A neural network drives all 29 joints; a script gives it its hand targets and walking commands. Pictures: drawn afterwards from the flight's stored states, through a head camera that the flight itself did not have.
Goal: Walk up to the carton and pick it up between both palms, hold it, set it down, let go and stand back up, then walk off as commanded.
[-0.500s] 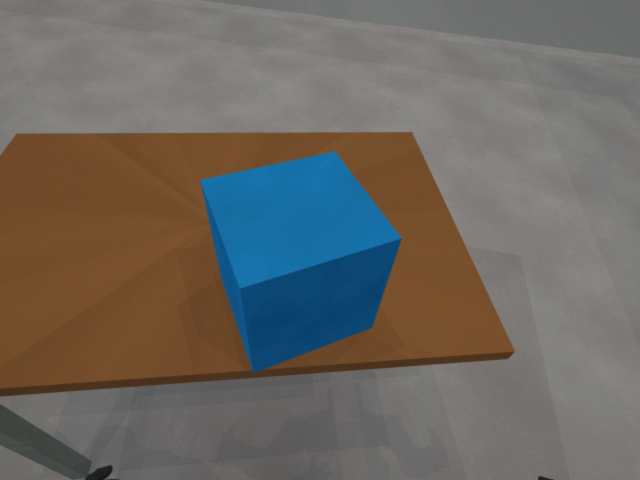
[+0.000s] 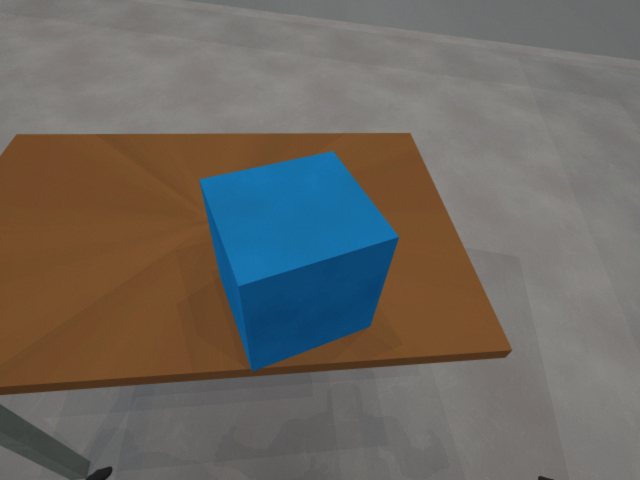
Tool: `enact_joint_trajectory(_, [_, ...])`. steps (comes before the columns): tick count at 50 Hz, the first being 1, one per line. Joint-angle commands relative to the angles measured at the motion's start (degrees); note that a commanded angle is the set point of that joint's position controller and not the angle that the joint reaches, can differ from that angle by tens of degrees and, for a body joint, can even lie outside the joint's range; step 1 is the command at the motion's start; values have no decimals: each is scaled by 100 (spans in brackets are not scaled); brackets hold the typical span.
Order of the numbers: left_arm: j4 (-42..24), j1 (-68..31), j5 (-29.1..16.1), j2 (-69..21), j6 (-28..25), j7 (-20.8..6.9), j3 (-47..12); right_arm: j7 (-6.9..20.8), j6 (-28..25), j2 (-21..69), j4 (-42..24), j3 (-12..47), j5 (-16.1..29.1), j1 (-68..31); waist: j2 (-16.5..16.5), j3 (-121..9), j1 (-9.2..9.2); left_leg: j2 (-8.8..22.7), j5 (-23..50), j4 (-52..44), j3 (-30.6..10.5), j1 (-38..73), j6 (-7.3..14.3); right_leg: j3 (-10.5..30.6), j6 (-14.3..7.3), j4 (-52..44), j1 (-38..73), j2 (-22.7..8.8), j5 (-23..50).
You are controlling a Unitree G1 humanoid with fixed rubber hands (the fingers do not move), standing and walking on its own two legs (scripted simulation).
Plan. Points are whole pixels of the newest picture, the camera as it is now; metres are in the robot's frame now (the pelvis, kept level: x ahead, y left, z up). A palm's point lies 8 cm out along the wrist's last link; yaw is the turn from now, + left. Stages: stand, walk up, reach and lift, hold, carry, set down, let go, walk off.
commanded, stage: walk up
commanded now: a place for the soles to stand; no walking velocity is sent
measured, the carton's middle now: (293, 260) +0.42 +0.05 +0.03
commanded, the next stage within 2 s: none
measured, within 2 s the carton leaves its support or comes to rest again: neither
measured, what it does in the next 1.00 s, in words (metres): stands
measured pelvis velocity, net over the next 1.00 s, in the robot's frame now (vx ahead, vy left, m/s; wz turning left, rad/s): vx -0.01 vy -0.01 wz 0.00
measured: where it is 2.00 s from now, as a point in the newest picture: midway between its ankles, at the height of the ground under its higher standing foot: outside the picture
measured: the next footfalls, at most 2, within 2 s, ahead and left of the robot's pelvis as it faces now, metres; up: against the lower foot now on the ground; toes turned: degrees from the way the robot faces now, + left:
none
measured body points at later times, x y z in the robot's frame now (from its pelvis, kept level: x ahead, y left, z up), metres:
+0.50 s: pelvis +0.00 -0.01 +0.00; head +0.00 +0.01 +0.45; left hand +0.10 +0.29 -0.13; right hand +0.10 -0.33 -0.10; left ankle +0.02 +0.12 -0.73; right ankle -0.02 -0.12 -0.73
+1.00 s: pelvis -0.01 -0.01 +0.00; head +0.00 +0.02 +0.45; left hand +0.10 +0.30 -0.13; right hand +0.10 -0.32 -0.10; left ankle +0.02 +0.12 -0.73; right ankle -0.02 -0.12 -0.73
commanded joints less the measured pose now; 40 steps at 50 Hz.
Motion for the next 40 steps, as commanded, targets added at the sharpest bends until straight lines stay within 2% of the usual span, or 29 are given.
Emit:
enact_joint_trajectory(1, [-402, -336, 112, 1237, -85, -28, 535, -156, -87, -1399, -314, -296, -36, 97, -17, -711, -66, 769, 2035, -572, -1299, 243, 538, 594, -378, -603, 322, -639, 1389])
enact_joint_trajectory(4, [-344, -119, 133, 1141, -115, -37, 554, -123, -92, -1353, -356, -311, -46, -7, 75, -674, -32, 636, 1929, -441, -910, 161, 459, 603, -402, -860, 243, -654, 911])
enact_joint_trajectory(6, [-418, -360, 144, 1255, -121, -27, 559, -124, -51, -1244, -391, -317, -15, 111, -85, -521, -71, 392, 1786, -205, -644, -128, 367, 707, -580, -841, 293, -817, 1023])
enact_joint_trajectory(7, [-487, -208, 151, 1370, -121, -32, 609, -120, -58, -1308, -371, -350, -27, 82, 97, -704, -44, 358, 1802, -70, -501, 134, 328, 815, -686, -848, 214, -930, 1135])
enact_joint_trajectory(8, [-409, -333, 99, 1257, -118, -45, 573, -133, -89, -1250, -374, -310, 2, 230, 36, -804, -168, 408, 1887, -295, -651, 283, 303, 657, -561, -662, 138, -827, 1050])
enact_joint_trajectory(9, [-458, -317, 64, 1163, -86, -46, 522, -145, -128, -1379, -360, -346, -53, 126, 270, -621, -51, 672, 1900, -613, -1154, 157, 445, 492, -420, -416, -20, -645, 953])
enact_joint_trajectory(10, [-394, -361, 68, 1134, -73, -43, 569, -141, -111, -1323, -262, -288, -18, 124, 67, -539, -58, 857, 1866, -809, -1355, 189, 594, 395, -361, -325, 2, -538, 775])
enact_joint_trajectory(11, [-485, -368, 52, 1122, -41, -58, 502, -180, -150, -1547, -304, -309, -40, 270, 163, -427, -43, 1207, 1794, -1099, -1973, 97, 823, 413, -302, 31, -198, -409, 512])
enact_joint_trajectory(13, [-487, -360, 84, 879, -19, -78, 495, -172, -158, -1648, -303, -387, -110, 315, 752, -516, -80, 1525, 2022, -1304, -2402, 420, 1078, 493, -294, 62, -456, -241, -264])
enact_joint_trajectory(15, [-437, -118, 83, 961, -7, -72, 486, -189, -136, -1766, -348, -430, -123, 208, 689, -464, 7, 1628, 2098, -1356, -2559, 634, 1155, 562, -229, 164, -692, -81, -749])
enact_joint_trajectory(16, [-348, 25, 126, 1024, -31, -84, 522, -182, -129, -1680, -386, -394, -96, -24, 833, -422, 101, 1479, 1754, -1258, -2350, 508, 1030, 611, -269, -147, -526, -269, -362])
enact_joint_trajectory(18, [-236, -33, 151, 1079, -103, -101, 570, -150, -97, -1448, -359, -350, -109, 52, 144, -277, 74, 1176, 1306, -1133, -1912, -299, 673, 708, -380, -773, 172, -452, 342])
enact_joint_trajectory(19, [-297, -72, 143, 1071, -159, -109, 539, -133, -85, -1349, -351, -309, -63, -38, 188, -517, 68, 774, 1406, -904, -1135, -341, 380, 778, -485, -1078, 525, -641, 589])
enact_joint_trajectory(20, [-336, -81, 135, 1186, -194, -97, 530, -130, -86, -1354, -389, -287, -59, -50, 165, -628, -14, 467, 1686, -477, -755, -208, 268, 955, -621, -1117, 466, -808, 1006])
enact_joint_trajectory(21, [-374, -98, 139, 1123, -177, -108, 556, -127, -71, -1298, -438, -285, -53, -155, 226, -516, -5, 323, 1460, -434, -475, -265, 188, 978, -617, -1206, 451, -865, 1144])
enact_joint_trajectory(23, [-442, -257, 137, 1384, -186, -40, 590, -147, -58, -1190, -328, -248, 22, -6, -288, -447, -28, 98, 1307, 227, -130, -233, 114, 1138, -1003, -1190, 516, -1253, 1897])
enact_joint_trajectory(25, [-390, -287, 108, 1293, -150, -27, 544, -133, -43, -1145, -369, -241, -27, 21, -301, -449, -73, 36, 264, -20, 95, -180, 104, 875, -1010, -860, 564, -1267, 2481])
enact_joint_trajectory(27, [-518, -249, 125, 1296, -121, -11, 552, -108, -71, -1223, -329, -336, -47, 255, -476, -682, -134, 276, 1580, -194, -302, 232, 223, 531, -701, -583, 379, -969, 2439])
enact_joint_trajectory(28, [-477, -174, 83, 1255, -105, -8, 542, -130, -65, -1206, -351, -330, -77, 217, -337, -642, -81, 289, 2172, -51, -272, 376, 218, 519, -631, -540, 131, -923, 2374])
enact_joint_trajectory(30, [-601, -390, 59, 1172, -67, -34, 571, -143, -69, -1401, -338, -365, -108, 474, 50, -637, -209, 685, 2207, -478, -803, 614, 431, 372, -442, -308, -198, -617, 1173])
enact_joint_trajectory(32, [-550, -79, 43, 963, -18, -34, 530, -170, -68, -1646, -367, -429, -94, 288, 888, -494, -25, 1487, 1911, -1112, -2171, 322, 1135, 358, -180, 390, -503, -231, -191])
enact_joint_trajectory(33, [-494, -189, 101, 931, 3, -27, 520, -179, -80, -1723, -363, -425, -140, 329, 571, -356, -78, 1717, 1500, -1322, -2712, 149, 1384, 406, -213, 473, -640, -22, -782])
enact_joint_trajectory(34, [-574, -195, 121, 940, 7, -59, 536, -193, -79, -1797, -262, -440, -104, 287, 847, -216, -25, 1697, 1103, -1432, -2619, -159, 1350, 479, -274, 451, -531, -106, -1061])
enact_joint_trajectory(35, [-440, 26, 86, 912, -19, -79, 511, -174, -88, -1745, -315, -399, -122, -18, 628, -124, 113, 1599, 921, -1420, -2439, -230, 1236, 548, -300, 144, -457, -177, -769])
enact_joint_trajectory(36, [-472, 73, 116, 952, -80, -118, 546, -154, -62, -1669, -376, -384, -107, -58, 480, -77, 157, 1303, 795, -1297, -1851, -465, 897, 432, -379, -382, -53, -244, -456])
enact_joint_trajectory(37, [-392, 222, 141, 942, -125, -128, 536, -142, -76, -1509, -447, -345, -113, -114, 441, -223, 158, 1019, 882, -1022, -1507, -597, 628, 711, -412, -847, 139, -433, 128])
enact_joint_trajectory(38, [-418, 23, 146, 1171, -153, -126, 625, -137, -71, -1328, -458, -294, -63, -68, -99, -64, 19, 766, 1064, -799, -1261, -756, 402, 837, -487, -1087, 412, -622, 448])
enact_joint_trajectory(39, [-381, 220, 137, 1249, -168, -79, 604, -142, -79, -1272, -431, -285, -35, -246, 54, -318, 164, 440, 1196, -250, -800, -533, 261, 1150, -772, -1304, 477, -933, 980])
enact_joint_trajectory(40, [-314, 135, 104, 1305, -166, -78, 618, -94, -52, -1198, -465, -236, -8, -289, 90, -374, 71, 34, 847, 62, -277, -327, 121, 1294, -898, -1465, 311, -1188, 948])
